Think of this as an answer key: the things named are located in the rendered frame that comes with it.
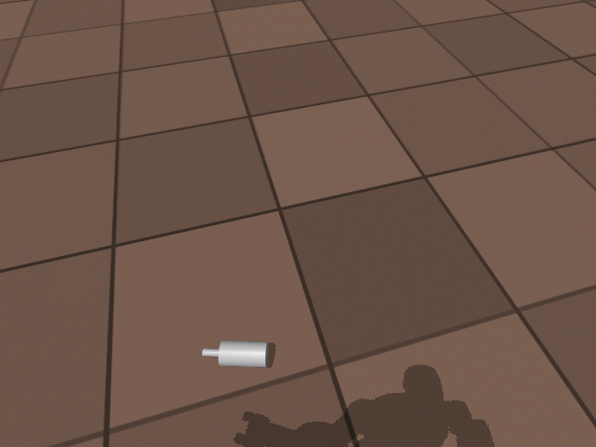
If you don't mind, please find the bottle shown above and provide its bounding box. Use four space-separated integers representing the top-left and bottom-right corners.
202 340 268 368

